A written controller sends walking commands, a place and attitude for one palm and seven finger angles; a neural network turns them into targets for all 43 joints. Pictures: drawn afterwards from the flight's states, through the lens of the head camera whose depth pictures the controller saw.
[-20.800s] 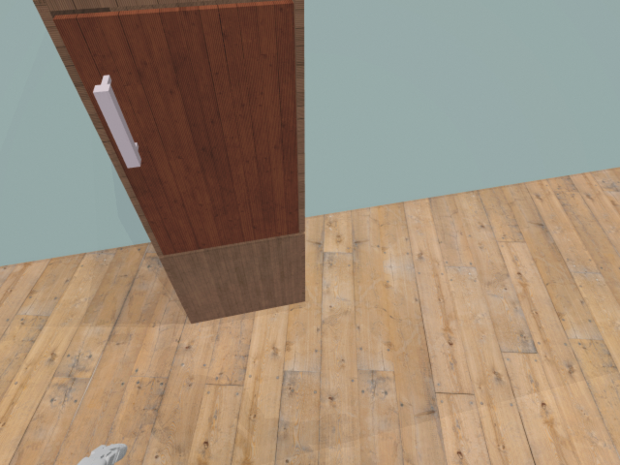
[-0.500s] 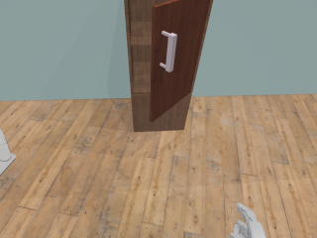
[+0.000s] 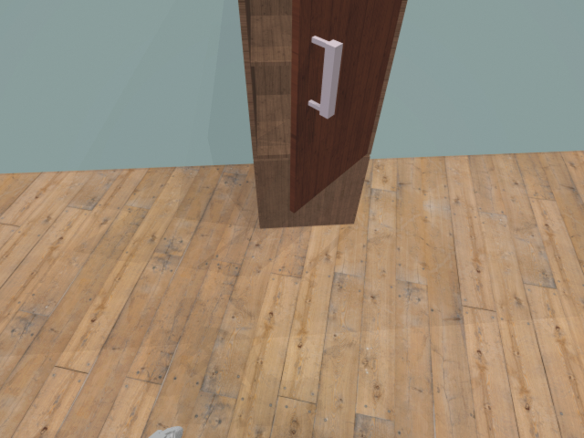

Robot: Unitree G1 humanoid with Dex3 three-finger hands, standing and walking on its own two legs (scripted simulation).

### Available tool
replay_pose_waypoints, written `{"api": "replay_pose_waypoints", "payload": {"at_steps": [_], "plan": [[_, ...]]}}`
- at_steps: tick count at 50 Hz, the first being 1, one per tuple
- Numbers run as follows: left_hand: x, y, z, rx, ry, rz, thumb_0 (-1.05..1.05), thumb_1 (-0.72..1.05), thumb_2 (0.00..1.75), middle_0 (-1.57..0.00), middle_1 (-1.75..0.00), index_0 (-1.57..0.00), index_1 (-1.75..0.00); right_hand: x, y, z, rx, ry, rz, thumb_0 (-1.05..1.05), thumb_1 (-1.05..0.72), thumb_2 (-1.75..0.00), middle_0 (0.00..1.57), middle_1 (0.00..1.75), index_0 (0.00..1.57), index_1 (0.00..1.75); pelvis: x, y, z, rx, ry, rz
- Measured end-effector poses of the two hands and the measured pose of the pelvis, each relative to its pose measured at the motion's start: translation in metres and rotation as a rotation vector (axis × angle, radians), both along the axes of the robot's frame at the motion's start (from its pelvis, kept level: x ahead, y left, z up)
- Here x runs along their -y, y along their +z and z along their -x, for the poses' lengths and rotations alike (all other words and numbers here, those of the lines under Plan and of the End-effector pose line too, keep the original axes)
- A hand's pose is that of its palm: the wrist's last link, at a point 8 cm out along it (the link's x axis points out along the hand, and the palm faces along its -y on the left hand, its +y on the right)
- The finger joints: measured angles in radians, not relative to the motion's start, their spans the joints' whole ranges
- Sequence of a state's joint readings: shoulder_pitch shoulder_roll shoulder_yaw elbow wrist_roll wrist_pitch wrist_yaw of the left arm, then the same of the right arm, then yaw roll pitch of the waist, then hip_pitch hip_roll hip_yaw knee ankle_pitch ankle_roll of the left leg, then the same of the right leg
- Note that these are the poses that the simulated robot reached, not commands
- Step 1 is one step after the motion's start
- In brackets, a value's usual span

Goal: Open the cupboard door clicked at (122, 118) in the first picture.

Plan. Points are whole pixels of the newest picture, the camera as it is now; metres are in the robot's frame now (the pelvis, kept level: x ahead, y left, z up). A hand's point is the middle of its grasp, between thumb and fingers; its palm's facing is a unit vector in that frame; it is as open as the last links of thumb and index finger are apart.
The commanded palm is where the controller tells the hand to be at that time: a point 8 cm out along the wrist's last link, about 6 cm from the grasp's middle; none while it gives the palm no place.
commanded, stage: let the arm hang, fingers relaxed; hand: left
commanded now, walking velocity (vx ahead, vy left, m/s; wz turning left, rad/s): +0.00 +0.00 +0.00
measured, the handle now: (322, 78) +0.77 -0.04 +0.09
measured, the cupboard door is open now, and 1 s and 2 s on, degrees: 43 43 43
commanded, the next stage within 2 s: look to check the result in 0.82 s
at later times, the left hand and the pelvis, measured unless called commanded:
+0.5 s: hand out of the picture +0.00 +0.22 -0.15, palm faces +0.01 -0.97 -0.24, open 7.3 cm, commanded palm none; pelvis +0.00 +0.03 +0.02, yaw -2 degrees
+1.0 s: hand out of the picture -0.01 +0.20 -0.16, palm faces +0.00 -0.98 -0.19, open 7.3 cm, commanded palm none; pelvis +0.00 +0.03 +0.02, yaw -2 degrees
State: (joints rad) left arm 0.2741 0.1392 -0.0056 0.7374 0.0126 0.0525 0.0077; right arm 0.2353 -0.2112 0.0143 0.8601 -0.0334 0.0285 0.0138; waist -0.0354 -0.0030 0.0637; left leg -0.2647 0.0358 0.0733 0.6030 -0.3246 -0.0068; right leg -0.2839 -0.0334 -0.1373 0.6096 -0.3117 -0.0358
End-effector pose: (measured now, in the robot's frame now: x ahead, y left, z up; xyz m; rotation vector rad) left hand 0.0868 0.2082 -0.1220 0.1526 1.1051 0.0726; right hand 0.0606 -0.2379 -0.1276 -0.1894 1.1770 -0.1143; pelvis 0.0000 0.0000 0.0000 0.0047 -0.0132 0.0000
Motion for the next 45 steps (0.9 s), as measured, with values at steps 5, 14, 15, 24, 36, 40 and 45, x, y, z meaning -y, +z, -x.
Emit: {"api": "replay_pose_waypoints", "payload": {"at_steps": [5, 14, 15, 24, 36, 40, 45], "plan": [[-0.018, -0.005, 0.028, -0.066, 0.081, -0.013, -0.05, 1.00, 0.90, -0.21, -0.30, -0.21, -0.30, -0.010, 0.004, 0.026, -0.112, 0.002, 0.012, 0.01, -0.91, -0.90, 0.20, 0.30, 0.20, 0.29, -0.003, 0.009, 0.001, 0.002, 0.007, 0.012], [-0.056, 0.004, 0.075, -0.238, 0.085, -0.099, -0.01, 0.94, 0.90, -0.20, -0.30, -0.20, -0.30, -0.032, -0.006, 0.053, -0.169, -0.061, -0.035, 0.01, -0.92, -0.90, 0.20, 0.30, 0.20, 0.29, -0.019, 0.015, 0.000, 0.018, -0.013, 0.010], [-0.058, 0.005, 0.078, -0.249, 0.086, -0.105, -0.01, 0.93, 0.90, -0.20, -0.30, -0.20, -0.30, -0.035, -0.007, 0.057, -0.177, -0.064, -0.041, 0.01, -0.92, -0.90, 0.20, 0.30, 0.20, 0.29, -0.020, 0.015, 0.000, 0.019, -0.015, 0.009], [-0.057, 0.002, 0.094, -0.299, 0.087, -0.089, 0.00, 0.91, 0.90, -0.20, -0.30, -0.20, -0.30, -0.057, -0.012, 0.085, -0.246, -0.089, -0.079, 0.01, -0.91, -0.90, 0.20, 0.30, 0.19, 0.29, -0.029, 0.016, 0.003, 0.028, -0.027, 0.004], [-0.034, -0.008, 0.097, -0.323, 0.066, -0.020, 0.00, 0.91, 0.90, -0.20, -0.30, -0.20, -0.30, -0.070, -0.009, 0.109, -0.292, -0.135, -0.080, 0.00, -0.91, -0.90, 0.20, 0.30, 0.19, 0.29, -0.034, 0.016, 0.004, 0.027, -0.039, 0.000], [-0.033, -0.009, 0.100, -0.332, 0.069, -0.017, 0.00, 0.92, 0.90, -0.20, -0.30, -0.20, -0.30, -0.071, -0.009, 0.112, -0.298, -0.143, -0.079, 0.00, -0.91, -0.90, 0.20, 0.30, 0.19, 0.29, -0.034, 0.016, 0.004, 0.024, -0.040, 0.000], [-0.036, -0.008, 0.101, -0.337, 0.073, -0.025, 0.00, 0.91, 0.90, -0.20, -0.30, -0.20, -0.30, -0.072, -0.009, 0.111, -0.301, -0.146, -0.080, 0.00, -0.91, -0.90, 0.20, 0.30, 0.19, 0.29, -0.034, 0.016, 0.003, 0.021, -0.041, 0.000]]}}
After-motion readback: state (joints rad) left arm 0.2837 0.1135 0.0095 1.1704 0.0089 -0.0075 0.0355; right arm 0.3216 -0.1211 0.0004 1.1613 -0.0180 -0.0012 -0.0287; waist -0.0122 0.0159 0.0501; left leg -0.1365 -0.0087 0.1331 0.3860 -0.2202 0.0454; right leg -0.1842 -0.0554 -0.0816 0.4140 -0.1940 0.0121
